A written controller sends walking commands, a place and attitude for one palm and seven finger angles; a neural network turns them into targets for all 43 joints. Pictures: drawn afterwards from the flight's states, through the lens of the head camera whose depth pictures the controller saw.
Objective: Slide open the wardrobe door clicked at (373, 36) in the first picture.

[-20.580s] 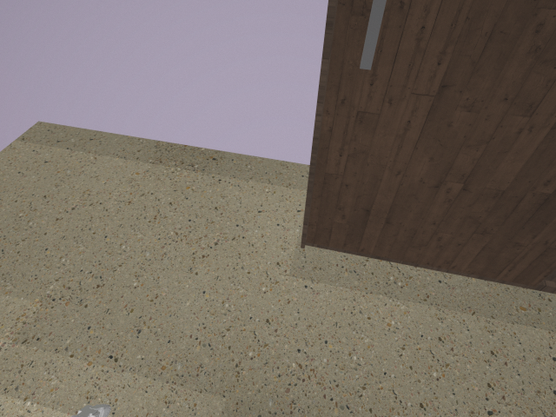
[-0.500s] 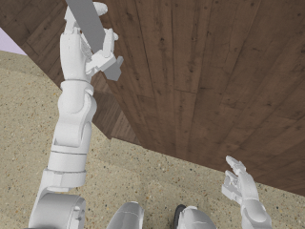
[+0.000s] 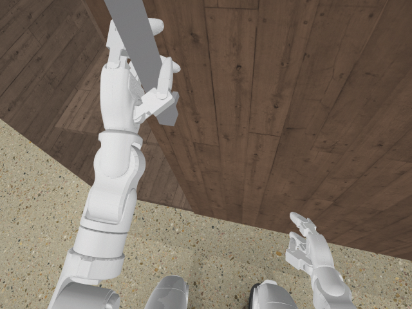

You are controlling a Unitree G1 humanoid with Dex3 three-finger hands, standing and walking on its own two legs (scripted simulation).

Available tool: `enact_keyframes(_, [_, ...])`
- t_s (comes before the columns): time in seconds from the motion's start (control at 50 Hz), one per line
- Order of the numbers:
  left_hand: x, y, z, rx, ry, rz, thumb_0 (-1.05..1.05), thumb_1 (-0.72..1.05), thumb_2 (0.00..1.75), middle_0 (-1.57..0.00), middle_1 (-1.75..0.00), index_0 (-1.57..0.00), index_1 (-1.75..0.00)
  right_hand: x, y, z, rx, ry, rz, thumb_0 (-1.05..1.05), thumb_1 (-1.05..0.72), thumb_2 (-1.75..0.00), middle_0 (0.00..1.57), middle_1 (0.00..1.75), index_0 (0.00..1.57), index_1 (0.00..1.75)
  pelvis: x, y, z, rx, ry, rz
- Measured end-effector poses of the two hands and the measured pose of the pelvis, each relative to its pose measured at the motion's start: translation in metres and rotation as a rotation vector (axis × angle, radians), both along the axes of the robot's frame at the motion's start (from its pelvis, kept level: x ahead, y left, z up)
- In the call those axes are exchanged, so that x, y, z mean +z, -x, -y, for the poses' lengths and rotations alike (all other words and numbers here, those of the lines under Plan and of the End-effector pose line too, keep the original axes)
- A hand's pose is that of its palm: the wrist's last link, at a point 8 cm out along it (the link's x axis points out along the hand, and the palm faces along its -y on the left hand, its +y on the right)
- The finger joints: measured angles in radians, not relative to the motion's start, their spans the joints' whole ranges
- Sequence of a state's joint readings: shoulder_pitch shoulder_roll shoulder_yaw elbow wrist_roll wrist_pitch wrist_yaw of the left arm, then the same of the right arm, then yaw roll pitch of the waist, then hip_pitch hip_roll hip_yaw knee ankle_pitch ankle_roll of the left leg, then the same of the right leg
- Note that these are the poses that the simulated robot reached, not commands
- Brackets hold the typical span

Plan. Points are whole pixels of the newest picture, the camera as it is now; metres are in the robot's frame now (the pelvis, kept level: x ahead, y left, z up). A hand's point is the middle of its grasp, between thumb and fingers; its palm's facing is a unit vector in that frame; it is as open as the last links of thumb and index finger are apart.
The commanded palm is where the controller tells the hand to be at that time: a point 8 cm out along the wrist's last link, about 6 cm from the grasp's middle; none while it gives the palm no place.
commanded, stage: step sideways, sliding the door along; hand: left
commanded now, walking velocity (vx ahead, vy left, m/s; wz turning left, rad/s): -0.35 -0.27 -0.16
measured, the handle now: (146, 33) +0.42 +0.12 +0.26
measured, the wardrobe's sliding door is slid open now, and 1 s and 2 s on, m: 0.49 0.68 0.67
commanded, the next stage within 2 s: stop walking and hold the door there in 0.68 s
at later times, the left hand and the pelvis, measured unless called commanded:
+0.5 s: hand (312, 107) +0.35 -0.09 +0.21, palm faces +0.07 -0.99 -0.11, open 6.8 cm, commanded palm +0.33 -0.07 +0.21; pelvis -0.09 -0.17 +0.00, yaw -8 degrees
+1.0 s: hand (310, 104) +0.36 -0.08 +0.21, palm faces +0.35 -0.90 -0.27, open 6.9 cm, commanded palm +0.32 -0.04 +0.20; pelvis -0.12 -0.31 +0.00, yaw -9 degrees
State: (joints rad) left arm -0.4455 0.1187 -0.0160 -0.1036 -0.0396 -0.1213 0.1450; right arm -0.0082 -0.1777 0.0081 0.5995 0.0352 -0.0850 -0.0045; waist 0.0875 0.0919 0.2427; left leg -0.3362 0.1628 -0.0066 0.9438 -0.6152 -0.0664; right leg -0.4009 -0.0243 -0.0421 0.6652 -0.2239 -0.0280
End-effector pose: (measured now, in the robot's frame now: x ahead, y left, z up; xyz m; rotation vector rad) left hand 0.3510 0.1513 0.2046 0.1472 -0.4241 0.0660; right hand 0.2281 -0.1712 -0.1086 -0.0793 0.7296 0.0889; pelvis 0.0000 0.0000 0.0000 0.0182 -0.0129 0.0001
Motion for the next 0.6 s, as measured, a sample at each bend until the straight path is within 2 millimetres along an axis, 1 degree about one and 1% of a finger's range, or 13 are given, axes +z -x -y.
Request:
enact_keyframes(0.06, [0.001,0.003,0.028,-0.036,0.026,-0.020,-0.07,0.72,0.79,-0.47,-1.40,-0.10,-1.28,0.009,0.010,0.038,-0.053,0.045,0.003,0.01,-0.91,-0.90,0.20,0.30,0.20,0.30,0.010,0.011,0.013,-0.007,-0.026,-0.026])
enact_keyframes(0.12, [0.000,0.004,0.053,-0.084,0.032,-0.008,-0.07,0.71,0.77,-0.47,-1.40,-0.10,-1.29,0.017,0.028,0.073,-0.107,0.102,-0.005,0.01,-0.91,-0.90,0.20,0.30,0.20,0.30,0.010,0.021,0.026,-0.028,-0.028,-0.041])
enact_keyframes(0.18, [-0.001,0.006,0.075,-0.132,0.007,0.007,-0.10,0.67,0.72,-0.45,-1.40,-0.08,-1.24,0.022,0.053,0.106,-0.175,0.145,-0.001,0.01,-0.91,-0.90,0.19,0.30,0.20,0.30,0.002,0.032,0.040,-0.048,-0.010,-0.027])
enact_keyframes(0.24, [0.001,0.008,0.097,-0.160,-0.014,-0.008,-0.09,0.66,0.71,-0.46,-1.40,-0.09,-1.22,0.025,0.082,0.130,-0.201,0.145,-0.014,0.01,-0.91,-0.90,0.19,0.30,0.19,0.30,0.005,0.042,0.062,-0.077,-0.004,0.001])
enact_keyframes(0.32, [0.004,0.011,0.129,-0.157,-0.024,-0.044,-0.05,0.64,0.74,-0.46,-1.40,-0.11,-1.28,0.017,0.120,0.160,-0.219,0.111,-0.055,0.01,-0.91,-0.90,0.19,0.30,0.19,0.30,0.007,0.052,0.094,-0.124,0.037,0.008])
enact_keyframes(0.4, [0.004,0.015,0.163,-0.117,-0.019,-0.040,-0.05,0.64,0.79,-0.46,-1.40,-0.12,-1.32,-0.003,0.149,0.197,-0.250,0.073,-0.091,0.01,-0.91,-0.90,0.20,0.30,0.20,0.30,-0.007,0.062,0.139,-0.145,0.041,0.010])
enact_keyframes(0.44, [0.005,0.017,0.181,-0.098,-0.009,-0.049,-0.04,0.66,0.81,-0.47,-1.40,-0.11,-1.33,-0.008,0.163,0.217,-0.279,0.085,-0.116,0.01,-0.91,-0.90,0.20,0.30,0.20,0.30,-0.006,0.072,0.153,-0.142,0.031,0.007])
enact_keyframes(0.46, [0.005,0.018,0.186,-0.076,0.014,-0.062,-0.03,0.67,0.82,-0.47,-1.40,-0.10,-1.34,-0.008,0.170,0.227,-0.293,0.097,-0.127,0.01,-0.91,-0.90,0.20,0.30,0.20,0.30,-0.004,0.077,0.158,-0.142,0.018,0.005])
enact_keyframes(0.54, [0.006,0.022,0.188,0.009,0.034,-0.095,-0.02,0.70,0.83,-0.47,-1.40,-0.14,-1.33,-0.003,0.197,0.260,-0.313,0.156,-0.169,0.01,-0.91,-0.90,0.20,0.30,0.20,0.30,0.005,0.095,0.176,-0.130,-0.012,-0.007])
enact_keyframes(0.58, [0.007,0.022,0.188,0.026,0.045,-0.099,-0.02,0.69,0.83,-0.47,-1.40,-0.15,-1.32,0.001,0.209,0.274,-0.306,0.192,-0.187,0.01,-0.91,-0.90,0.20,0.30,0.20,0.30,0.005,0.103,0.185,-0.123,-0.009,-0.015])
enact_keyframes(0.6, [0.006,0.022,0.188,0.028,0.049,-0.097,-0.02,0.69,0.83,-0.47,-1.40,-0.16,-1.31,0.001,0.214,0.280,-0.302,0.212,-0.187,0.01,-0.91,-0.90,0.20,0.30,0.20,0.30,0.001,0.105,0.188,-0.120,0.007,-0.021])
